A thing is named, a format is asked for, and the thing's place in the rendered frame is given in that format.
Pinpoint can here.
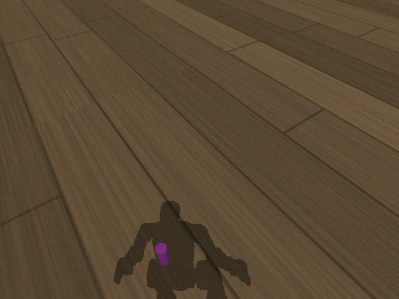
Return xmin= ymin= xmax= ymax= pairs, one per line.
xmin=155 ymin=243 xmax=170 ymax=265

